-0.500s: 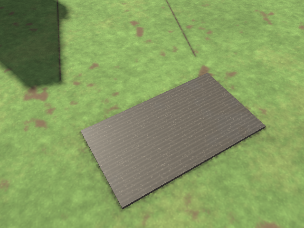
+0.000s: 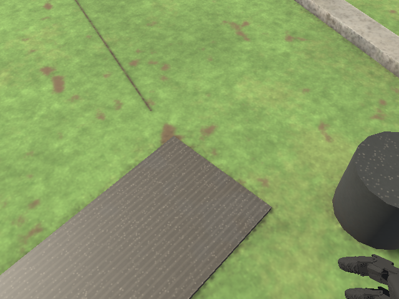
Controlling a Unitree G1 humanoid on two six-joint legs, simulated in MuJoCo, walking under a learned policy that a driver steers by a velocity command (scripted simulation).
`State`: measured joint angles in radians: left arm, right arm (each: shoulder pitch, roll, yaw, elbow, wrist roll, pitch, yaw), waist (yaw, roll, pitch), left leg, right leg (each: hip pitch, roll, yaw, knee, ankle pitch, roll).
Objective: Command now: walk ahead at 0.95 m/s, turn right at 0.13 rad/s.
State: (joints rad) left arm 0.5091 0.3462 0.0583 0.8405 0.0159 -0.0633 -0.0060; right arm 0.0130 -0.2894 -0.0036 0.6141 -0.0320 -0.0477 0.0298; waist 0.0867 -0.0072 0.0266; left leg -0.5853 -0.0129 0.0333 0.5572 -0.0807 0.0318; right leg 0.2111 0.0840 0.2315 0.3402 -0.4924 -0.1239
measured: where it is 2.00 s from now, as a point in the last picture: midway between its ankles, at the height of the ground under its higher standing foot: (108, 105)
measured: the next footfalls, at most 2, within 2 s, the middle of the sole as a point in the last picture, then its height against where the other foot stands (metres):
right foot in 0.40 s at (258, 259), level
left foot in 0.82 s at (169, 176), level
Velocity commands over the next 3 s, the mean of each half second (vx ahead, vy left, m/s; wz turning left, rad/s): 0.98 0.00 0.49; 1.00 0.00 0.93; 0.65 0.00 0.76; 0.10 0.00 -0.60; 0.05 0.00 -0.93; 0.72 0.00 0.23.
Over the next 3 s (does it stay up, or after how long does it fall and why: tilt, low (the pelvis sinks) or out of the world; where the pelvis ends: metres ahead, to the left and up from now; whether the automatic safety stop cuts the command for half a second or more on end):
stays up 1.48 0.59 0.03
